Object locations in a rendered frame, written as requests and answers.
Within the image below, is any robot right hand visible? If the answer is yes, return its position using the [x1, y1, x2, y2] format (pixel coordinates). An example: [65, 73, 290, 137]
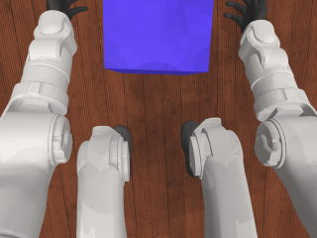
[223, 0, 268, 34]

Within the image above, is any robot right forearm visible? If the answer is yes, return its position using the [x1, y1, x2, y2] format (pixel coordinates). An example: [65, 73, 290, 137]
[238, 20, 317, 122]

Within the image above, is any robot left hand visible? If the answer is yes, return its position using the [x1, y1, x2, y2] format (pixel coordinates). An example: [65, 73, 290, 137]
[46, 0, 88, 22]

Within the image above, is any robot left forearm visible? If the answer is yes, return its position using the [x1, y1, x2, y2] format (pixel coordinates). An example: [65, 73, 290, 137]
[0, 10, 77, 121]

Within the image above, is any robot right upper arm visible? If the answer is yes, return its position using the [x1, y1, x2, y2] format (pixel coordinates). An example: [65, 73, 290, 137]
[254, 116, 317, 238]

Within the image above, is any robot left upper arm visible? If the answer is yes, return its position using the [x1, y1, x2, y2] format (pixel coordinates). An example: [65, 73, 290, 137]
[0, 111, 73, 238]

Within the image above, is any robot right foot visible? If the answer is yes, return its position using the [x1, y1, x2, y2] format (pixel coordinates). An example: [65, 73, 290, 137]
[180, 120, 199, 179]

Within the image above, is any carton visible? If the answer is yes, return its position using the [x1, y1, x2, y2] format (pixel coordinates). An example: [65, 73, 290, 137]
[103, 0, 214, 75]

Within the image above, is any robot right thigh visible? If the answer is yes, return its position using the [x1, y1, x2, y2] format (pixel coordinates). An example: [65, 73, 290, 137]
[189, 126, 258, 238]

